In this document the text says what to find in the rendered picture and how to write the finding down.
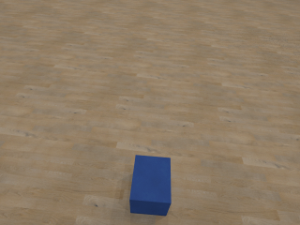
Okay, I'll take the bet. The carton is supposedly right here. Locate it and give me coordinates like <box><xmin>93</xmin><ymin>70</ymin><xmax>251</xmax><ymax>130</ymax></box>
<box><xmin>129</xmin><ymin>155</ymin><xmax>172</xmax><ymax>217</ymax></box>

